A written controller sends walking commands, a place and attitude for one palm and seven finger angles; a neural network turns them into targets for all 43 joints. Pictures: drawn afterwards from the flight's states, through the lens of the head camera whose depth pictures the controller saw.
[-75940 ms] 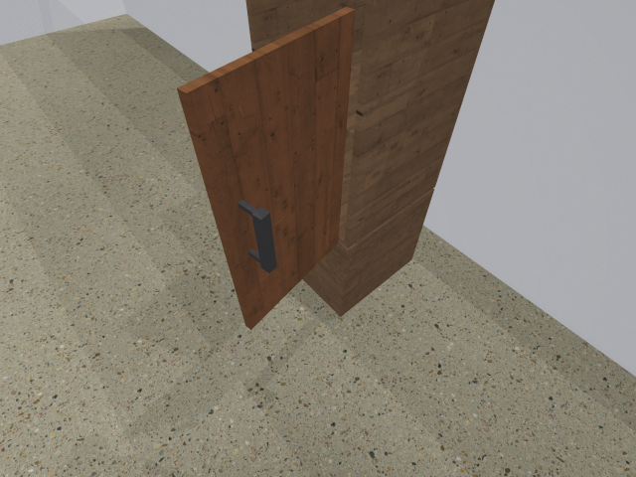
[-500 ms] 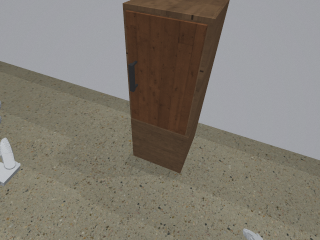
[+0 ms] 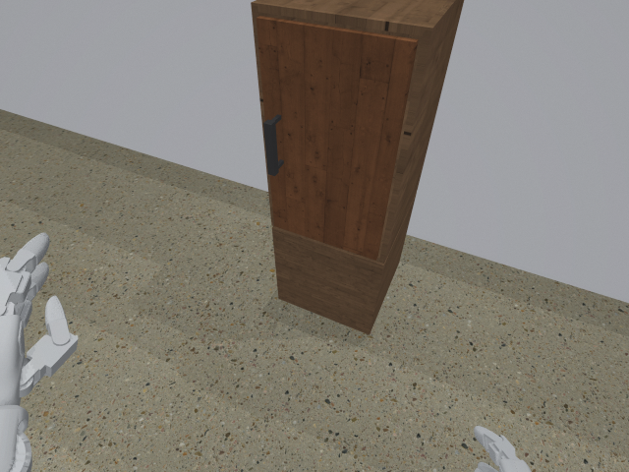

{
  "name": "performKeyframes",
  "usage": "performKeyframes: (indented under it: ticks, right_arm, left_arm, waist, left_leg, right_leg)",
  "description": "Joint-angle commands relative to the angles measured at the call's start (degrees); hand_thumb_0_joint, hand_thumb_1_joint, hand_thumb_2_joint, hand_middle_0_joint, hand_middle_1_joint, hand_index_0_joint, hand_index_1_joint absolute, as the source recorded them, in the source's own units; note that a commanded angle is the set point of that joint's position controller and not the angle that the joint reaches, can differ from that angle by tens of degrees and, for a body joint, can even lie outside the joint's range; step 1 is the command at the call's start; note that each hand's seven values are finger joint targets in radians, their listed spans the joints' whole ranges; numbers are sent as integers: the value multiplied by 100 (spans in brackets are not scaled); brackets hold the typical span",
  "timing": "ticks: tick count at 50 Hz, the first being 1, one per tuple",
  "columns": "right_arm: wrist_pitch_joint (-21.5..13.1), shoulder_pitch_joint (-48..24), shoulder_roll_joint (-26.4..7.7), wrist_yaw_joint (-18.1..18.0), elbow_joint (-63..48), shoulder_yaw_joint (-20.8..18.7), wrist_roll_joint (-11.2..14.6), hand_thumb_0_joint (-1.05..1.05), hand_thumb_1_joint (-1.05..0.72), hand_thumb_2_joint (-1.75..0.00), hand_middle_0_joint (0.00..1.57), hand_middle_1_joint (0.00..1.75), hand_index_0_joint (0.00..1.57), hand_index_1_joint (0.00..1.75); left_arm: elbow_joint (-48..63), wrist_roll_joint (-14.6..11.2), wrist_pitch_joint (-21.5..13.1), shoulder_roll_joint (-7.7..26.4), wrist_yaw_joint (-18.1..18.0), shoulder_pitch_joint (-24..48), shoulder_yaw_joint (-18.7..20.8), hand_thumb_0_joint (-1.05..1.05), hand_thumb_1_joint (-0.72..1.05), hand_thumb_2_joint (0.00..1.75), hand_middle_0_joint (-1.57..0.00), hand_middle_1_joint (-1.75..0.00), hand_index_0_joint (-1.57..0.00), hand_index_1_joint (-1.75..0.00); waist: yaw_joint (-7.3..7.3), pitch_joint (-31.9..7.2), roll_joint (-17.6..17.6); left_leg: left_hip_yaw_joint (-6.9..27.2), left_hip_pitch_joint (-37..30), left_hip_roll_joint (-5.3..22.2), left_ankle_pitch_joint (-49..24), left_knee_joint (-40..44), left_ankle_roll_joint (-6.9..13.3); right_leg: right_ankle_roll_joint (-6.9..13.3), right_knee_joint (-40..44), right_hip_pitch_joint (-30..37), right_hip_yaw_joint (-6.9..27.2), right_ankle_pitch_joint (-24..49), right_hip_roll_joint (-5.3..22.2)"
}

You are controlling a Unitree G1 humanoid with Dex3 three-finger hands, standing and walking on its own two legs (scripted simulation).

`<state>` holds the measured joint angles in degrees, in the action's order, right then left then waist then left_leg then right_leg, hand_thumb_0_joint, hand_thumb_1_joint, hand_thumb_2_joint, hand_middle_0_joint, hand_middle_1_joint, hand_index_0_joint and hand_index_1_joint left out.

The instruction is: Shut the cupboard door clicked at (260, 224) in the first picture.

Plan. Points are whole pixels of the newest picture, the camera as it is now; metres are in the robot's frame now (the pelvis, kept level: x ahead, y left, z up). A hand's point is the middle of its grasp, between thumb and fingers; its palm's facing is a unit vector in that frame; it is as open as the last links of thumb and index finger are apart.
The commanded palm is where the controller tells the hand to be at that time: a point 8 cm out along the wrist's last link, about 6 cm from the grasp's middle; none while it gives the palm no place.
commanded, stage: let the arm hang, fingers relaxed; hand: left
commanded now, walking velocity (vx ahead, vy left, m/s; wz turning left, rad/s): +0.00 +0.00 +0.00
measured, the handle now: (275, 145) +0.86 +0.15 -0.03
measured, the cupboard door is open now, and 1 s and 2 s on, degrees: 0 0 0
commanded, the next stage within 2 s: look to check the result in 1.06 s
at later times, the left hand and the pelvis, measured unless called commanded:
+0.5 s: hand out of the picture -0.06 +0.20 -0.17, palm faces +0.01 -0.98 -0.20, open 7.2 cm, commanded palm none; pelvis +0.01 +0.01 +0.01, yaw +0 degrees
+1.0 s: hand out of the picture -0.03 +0.17 -0.17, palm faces +0.01 -0.99 -0.13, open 7.4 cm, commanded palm none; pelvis +0.00 +0.02 +0.01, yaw -1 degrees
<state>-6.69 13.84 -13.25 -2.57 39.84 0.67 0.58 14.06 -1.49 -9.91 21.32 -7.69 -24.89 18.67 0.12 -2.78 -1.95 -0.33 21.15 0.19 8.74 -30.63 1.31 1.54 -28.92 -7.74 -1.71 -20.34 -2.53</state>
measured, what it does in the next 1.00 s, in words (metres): stands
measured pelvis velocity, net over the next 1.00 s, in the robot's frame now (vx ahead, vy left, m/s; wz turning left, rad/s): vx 0.00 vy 0.02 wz -0.02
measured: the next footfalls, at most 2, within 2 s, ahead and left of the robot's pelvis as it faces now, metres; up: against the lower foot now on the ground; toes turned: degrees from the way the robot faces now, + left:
none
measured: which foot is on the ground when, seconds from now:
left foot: down 0.00-1.00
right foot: down 0.00-1.00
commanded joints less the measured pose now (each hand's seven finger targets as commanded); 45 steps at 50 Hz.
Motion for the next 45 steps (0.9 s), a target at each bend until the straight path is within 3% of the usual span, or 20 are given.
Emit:
performKeyframes:
  ticks: [1, 3, 5, 7, 9, 11, 15, 17, 18, 27, 37, 45]
  right_arm:
    - [224, -340, -1096, 208, -17, -342, -114, 0, -90, -90, 20, 30, 20, 30]
    - [318, -359, -1058, 187, 26, -306, -162, 0, -90, -90, 20, 30, 20, 30]
    - [448, -361, -938, 179, 139, -278, -201, 0, -90, -90, 20, 30, 20, 30]
    - [581, -323, -748, 159, 343, -212, -235, 0, -90, -90, 20, 30, 20, 30]
    - [648, -288, -686, 141, 591, -173, -236, 0, -90, -90, 20, 30, 20, 30]
    - [685, -293, -624, 109, 857, -140, -209, 0, -90, -90, 20, 30, 20, 30]
    - [707, -73, -459, 45, 1292, -170, -197, 0, -90, -90, 20, 30, 20, 30]
    - [703, 49, -442, 29, 1493, -175, -176, 0, -90, -90, 20, 30, 20, 30]
    - [706, 122, -474, 17, 1559, -193, -156, 0, -90, -90, 20, 30, 20, 30]
    - [707, 494, -338, -6, 2122, -173, -121, 0, -90, -90, 20, 30, 20, 30]
    - [740, 662, -100, 12, 2320, -174, -148, 0, -90, -90, 20, 30, 20, 30]
    - [733, 764, -26, 9, 2296, -195, -167, 0, -90, -90, 20, 30, 20, 30]
  left_arm:
    - [-2807, 275, 1014, -80, 760, 309, -1278, 0, 90, 90, -20, -30, -20, -30]
    - [-3409, 309, 952, 84, 766, 557, -1351, 0, 90, 90, -20, -30, -20, -30]
    - [-4074, 291, 957, 106, 719, 781, -1428, 0, 90, 90, -20, -30, -20, -30]
    - [-4735, 265, 1016, 26, 651, 900, -1530, 0, 90, 90, -20, -30, -20, -30]
    - [-5346, 238, 1045, -33, 609, 932, -1601, 0, 90, 90, -20, -30, -20, -30]
    - [-5950, 212, 1052, -129, 615, 800, -1639, 0, 90, 90, -20, -30, -20, -30]
    - [-6750, 211, 1027, -389, 632, 506, -1609, 0, 90, 90, -20, -30, -20, -30]
    - [-7048, 202, 1001, -424, 642, 408, -1658, 0, 90, 90, -20, -30, -20, -30]
    - [-7174, 202, 998, -445, 642, 376, -1667, 0, 90, 90, -20, -30, -20, -30]
    - [-7881, 186, 976, -666, 591, -45, -1798, 0, 90, 90, -20, -30, -20, -30]
    - [-8002, 219, 1004, -874, 542, -315, -1809, 0, 90, 90, -20, -30, -20, -30]
    - [-7956, 239, 1011, -935, 543, -338, -1765, 0, 90, 90, -20, -30, -20, -30]
  waist:
    - [-6, 23, 572]
    - [-34, -171, 1201]
    - [-73, -209, 1248]
    - [-89, -174, 847]
    - [-83, -128, 88]
    - [-45, 40, -498]
    - [-25, 181, -845]
    - [-33, 192, -638]
    - [-41, 279, -347]
    - [-66, 599, 332]
    - [-46, 1074, 196]
    - [-36, 1063, -13]
  left_leg:
    - [623, -378, 678, -957, -86, 225]
    - [550, -484, 499, -1273, -462, 160]
    - [443, -434, 319, -1145, -558, 80]
    - [395, -584, 302, -1200, -359, 30]
    - [549, -852, 437, -1595, -44, 67]
    - [707, -868, 511, -1125, 299, 124]
    - [776, -922, 537, -481, 630, 145]
    - [754, -1062, 545, -462, 705, 140]
    - [759, -1157, 583, -500, 725, 148]
    - [661, -1279, 588, -119, 1085, 166]
    - [679, -954, 545, 773, 1425, 156]
    - [768, -767, 519, 1134, 1566, 148]
  right_leg:
    - [147, 82, -881, 376, 954, 621]
    - [297, 170, -729, 669, 1821, 839]
    - [431, 165, -500, 829, 2663, 1059]
    - [380, 195, -385, 777, 2701, 1047]
    - [236, 245, -376, 670, 2017, 851]
    - [182, 539, -352, 659, 1111, 726]
    - [232, 928, -214, 639, 774, 683]
    - [239, 1042, -208, 647, 835, 688]
    - [226, 1102, -293, 597, 809, 673]
    - [178, 1250, -440, 586, 532, 673]
    - [145, 1135, -752, 572, 126, 622]
    - [146, 1023, -754, 524, 56, 573]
